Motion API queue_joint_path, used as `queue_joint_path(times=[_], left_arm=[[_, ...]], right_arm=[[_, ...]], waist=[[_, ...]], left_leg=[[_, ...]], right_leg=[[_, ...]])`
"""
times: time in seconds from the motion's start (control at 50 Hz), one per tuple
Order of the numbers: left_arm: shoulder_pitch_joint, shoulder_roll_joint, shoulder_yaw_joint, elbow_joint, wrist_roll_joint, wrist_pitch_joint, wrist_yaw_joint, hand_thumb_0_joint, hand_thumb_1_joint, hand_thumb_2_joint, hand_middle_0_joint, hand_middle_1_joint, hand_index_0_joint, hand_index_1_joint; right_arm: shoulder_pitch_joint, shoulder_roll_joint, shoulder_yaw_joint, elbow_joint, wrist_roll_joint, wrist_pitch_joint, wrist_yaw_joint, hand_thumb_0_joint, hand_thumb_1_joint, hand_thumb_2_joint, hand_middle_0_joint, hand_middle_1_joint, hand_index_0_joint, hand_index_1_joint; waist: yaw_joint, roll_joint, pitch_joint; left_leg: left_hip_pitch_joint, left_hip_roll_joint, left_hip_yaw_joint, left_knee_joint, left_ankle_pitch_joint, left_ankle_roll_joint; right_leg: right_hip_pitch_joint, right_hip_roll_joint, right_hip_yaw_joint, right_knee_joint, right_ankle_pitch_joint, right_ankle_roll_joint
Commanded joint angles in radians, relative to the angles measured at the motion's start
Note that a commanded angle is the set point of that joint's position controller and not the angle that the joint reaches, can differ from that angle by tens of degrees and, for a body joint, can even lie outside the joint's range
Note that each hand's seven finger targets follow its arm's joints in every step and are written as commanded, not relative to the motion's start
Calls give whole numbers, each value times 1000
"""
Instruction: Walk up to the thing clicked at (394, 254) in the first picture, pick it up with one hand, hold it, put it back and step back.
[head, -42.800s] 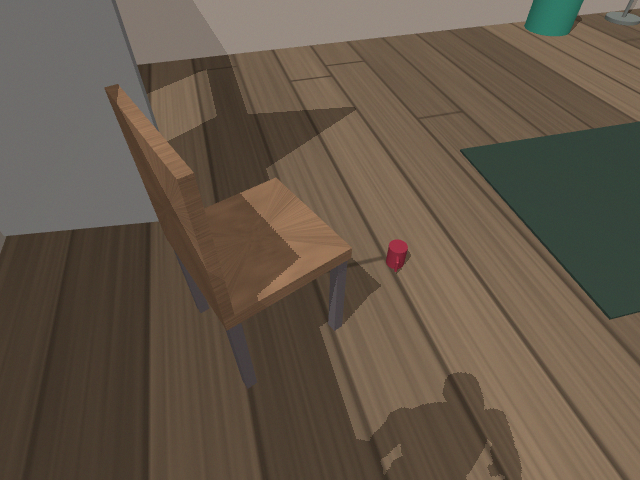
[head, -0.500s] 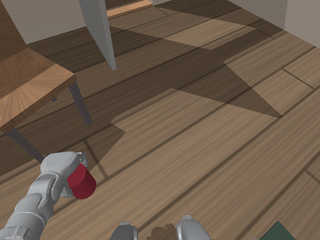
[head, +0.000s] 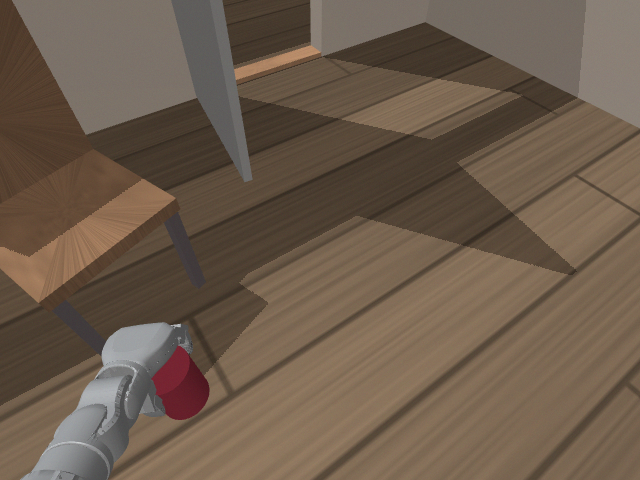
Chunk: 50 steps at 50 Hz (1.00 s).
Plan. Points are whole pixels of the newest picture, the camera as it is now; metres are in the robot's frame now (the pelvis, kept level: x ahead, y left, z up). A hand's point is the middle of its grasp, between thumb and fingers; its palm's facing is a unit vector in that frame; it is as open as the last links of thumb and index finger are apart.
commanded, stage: hold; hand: left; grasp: from above
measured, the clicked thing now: (163, 385) +0.31 +0.23 -0.13
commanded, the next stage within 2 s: crouch in 1.88 s
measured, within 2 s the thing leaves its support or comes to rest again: neither
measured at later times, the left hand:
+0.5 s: hand (145, 366) +0.30 +0.23 -0.03, palm faces -0.48 -0.05 -0.87, open 9.9 cm
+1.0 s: hand (147, 381) +0.28 +0.21 -0.01, palm faces -0.47 -0.05 -0.88, open 9.9 cm
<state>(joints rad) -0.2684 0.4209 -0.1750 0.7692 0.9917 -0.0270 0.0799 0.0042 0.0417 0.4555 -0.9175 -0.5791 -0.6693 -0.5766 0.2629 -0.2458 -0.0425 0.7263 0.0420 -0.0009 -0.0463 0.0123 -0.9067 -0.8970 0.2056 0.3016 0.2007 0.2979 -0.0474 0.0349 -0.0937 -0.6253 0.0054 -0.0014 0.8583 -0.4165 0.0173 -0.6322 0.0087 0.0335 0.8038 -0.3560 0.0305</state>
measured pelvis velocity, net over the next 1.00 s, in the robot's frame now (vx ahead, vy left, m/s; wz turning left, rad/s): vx -0.01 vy -0.01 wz -0.01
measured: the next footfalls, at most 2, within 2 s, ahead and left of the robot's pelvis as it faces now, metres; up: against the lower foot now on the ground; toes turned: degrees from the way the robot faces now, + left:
none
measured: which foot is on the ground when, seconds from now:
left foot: down 0.00-1.00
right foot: down 0.00-1.00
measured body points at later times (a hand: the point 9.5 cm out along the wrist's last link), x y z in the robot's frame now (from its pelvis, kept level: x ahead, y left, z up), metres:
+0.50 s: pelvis +0.01 +0.00 +0.02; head +0.03 -0.01 +0.47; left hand +0.32 +0.23 +0.02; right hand +0.12 -0.27 -0.10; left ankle +0.00 +0.10 -0.70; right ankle +0.02 -0.14 -0.70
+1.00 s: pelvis -0.01 -0.01 +0.03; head +0.00 -0.03 +0.48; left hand +0.30 +0.21 +0.04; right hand +0.12 -0.27 -0.09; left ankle +0.00 +0.10 -0.70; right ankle +0.02 -0.14 -0.70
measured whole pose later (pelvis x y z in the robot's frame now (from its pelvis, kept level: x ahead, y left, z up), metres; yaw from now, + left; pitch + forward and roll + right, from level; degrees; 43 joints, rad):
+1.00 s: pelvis -0.01 -0.01 +0.03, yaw +0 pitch +3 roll +0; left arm -0.19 0.42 -0.20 0.61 0.99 -0.06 -0.05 0.01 0.04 0.43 -0.94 -0.55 -0.69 -0.56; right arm 0.22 -0.27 -0.04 0.68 0.06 0.04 -0.06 0.01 -0.90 -0.90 0.20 0.30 0.20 0.30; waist -0.01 0.05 -0.04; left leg -0.36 0.00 0.01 0.62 -0.30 0.01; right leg -0.39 0.00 0.05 0.61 -0.26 0.02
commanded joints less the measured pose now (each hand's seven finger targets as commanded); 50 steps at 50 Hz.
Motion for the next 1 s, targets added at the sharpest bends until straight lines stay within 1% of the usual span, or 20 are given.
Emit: queue_joint_path(times=[0.0,0.06,0.08,0.14,0.22,0.28,0.3,0.4,0.48,0.5,0.58,0.6,0.62,0.64,0.66,0.68,0.7,0.74,0.86,0.98], left_arm=[[-335,227,111,-235,4,-7,55,0,685,763,-1038,-630,-1049,-621],[-362,242,115,-258,13,-9,58,0,714,744,-1060,-614,-1072,-602],[-346,239,111,-254,16,-9,55,0,704,760,-1077,-580,-1078,-581],[-340,245,109,-260,21,-13,38,0,704,761,-1065,-605,-1071,-600],[-330,223,96,-266,12,-11,15,0,722,786,-1089,-590,-1088,-592],[-313,229,101,-277,7,-13,-8,0,737,777,-1084,-596,-1090,-592],[-297,232,101,-269,10,-14,-17,0,734,780,-1086,-593,-1089,-591],[-271,218,95,-282,-1,-26,-49,0,743,766,-1088,-594,-1095,-588],[-297,227,105,-355,-3,-31,-49,0,734,791,-1090,-591,-1091,-592],[-290,238,119,-342,1,-31,-48,0,739,776,-1082,-599,-1088,-594],[-314,244,121,-364,5,-38,-47,0,763,794,-1113,-600,-1115,-599],[-299,240,124,-348,9,-37,-46,0,750,791,-1097,-613,-1102,-609],[-297,239,125,-357,8,-35,-44,0,751,814,-1108,-611,-1108,-612],[-322,241,125,-378,8,-36,-40,0,758,814,-1102,-621,-1106,-618],[-297,241,129,-352,12,-32,-37,0,763,841,-1111,-638,-1113,-638],[-290,225,116,-360,8,-31,-38,0,765,836,-1114,-641,-1116,-640],[-310,241,130,-379,4,-31,-36,0,782,830,-1114,-648,-1121,-642],[-293,225,119,-355,0,-26,-42,0,777,811,-1108,-653,-1119,-643],[-290,228,109,-378,-4,-30,-68,0,769,788,-1097,-647,-1110,-635],[-298,235,120,-397,-11,-34,-78,0,762,761,-1079,-661,-1100,-640]], right_arm=[[17,-152,-50,-94,-1,-31,-8,0,-894,-895,200,300,200,300],[3,-157,-53,-101,0,-27,-9,0,-895,-895,200,300,200,300],[5,-155,-51,-97,3,-25,-9,0,-895,-896,200,300,200,300],[-3,-159,-53,-101,3,-21,-8,0,-897,-896,200,300,200,300],[-13,-159,-55,-107,5,-15,-4,0,-895,-896,200,300,200,300],[-18,-162,-59,-116,7,-13,-1,0,-892,-895,200,300,200,300],[-23,-162,-57,-122,8,-10,-2,0,-892,-895,200,300,200,300],[-41,-162,-54,-146,12,-4,-1,0,-893,-896,200,300,200,300],[-55,-158,-49,-159,14,-4,-3,0,-894,-896,200,300,200,300],[-57,-158,-50,-158,13,-3,-5,0,-893,-896,200,300,200,300],[-69,-156,-47,-164,15,-4,-9,0,-897,-897,200,300,200,300],[-64,-157,-48,-158,13,-4,-8,0,-896,-897,200,300,200,300],[-68,-157,-48,-160,13,-3,-9,0,-897,-897,200,300,200,300],[-69,-157,-49,-160,12,-3,-9,0,-895,-896,200,300,200,300],[-71,-156,-47,-159,12,-3,-9,0,-896,-897,200,300,200,300],[-74,-152,-46,-163,13,-2,-8,0,-897,-897,200,300,200,300],[-81,-156,-47,-165,14,-2,-9,0,-895,-896,200,300,200,300],[-85,-152,-43,-164,15,-2,-9,0,-897,-897,200,300,200,300],[-117,-150,-38,-178,18,-4,-13,0,-898,-898,200,300,200,300],[-129,-146,-34,-180,20,-10,-18,0,-900,-898,200,300,200,300]], waist=[[-2,35,-305],[-4,45,-286],[-2,34,-291],[5,33,-294],[5,41,-283],[12,52,-283],[21,43,-268],[17,24,-237],[28,32,-236],[28,34,-239],[29,26,-232],[20,14,-238],[32,18,-237],[27,25,-254],[33,3,-243],[31,-4,-237],[36,8,-240],[28,-3,-206],[37,1,-176],[43,12,-175]], left_leg=[[254,-18,-8,-149,372,-18],[268,-18,-9,-171,356,-20],[283,-18,-9,-175,373,-18],[299,-22,-7,-185,402,-18],[328,-20,-7,-204,431,-19],[343,-14,-9,-217,477,-24],[337,-14,-11,-225,471,-24],[343,-15,-4,-250,423,-20],[342,-18,-2,-266,394,-18],[338,-21,0,-262,392,-17],[347,-23,5,-274,364,-12],[354,-23,6,-273,379,-12],[359,-21,3,-276,381,-12],[363,-23,5,-275,382,-12],[360,-25,6,-276,386,-10],[356,-29,9,-281,376,-7],[355,-31,11,-284,355,-6],[349,-31,13,-298,321,-4],[357,-28,5,-331,262,-3],[376,-27,8,-350,255,-5]], right_leg=[[163,34,-31,-120,282,-48],[175,33,-31,-142,265,-48],[185,33,-30,-143,281,-48],[221,31,-28,-156,308,-46],[239,34,-29,-175,325,-46],[246,37,-34,-175,338,-50],[247,38,-36,-179,335,-50],[256,38,-32,-201,305,-51],[279,38,-27,-212,291,-50],[270,37,-22,-216,292,-49],[280,35,-17,-227,278,-47],[281,33,-18,-223,287,-47],[288,35,-21,-228,286,-47],[293,34,-17,-228,289,-46],[301,33,-17,-232,296,-45],[313,29,-16,-241,295,-43],[312,28,-12,-248,277,-41],[306,26,-11,-261,249,-40],[309,26,-14,-289,186,-40],[322,27,-12,-303,178,-41]])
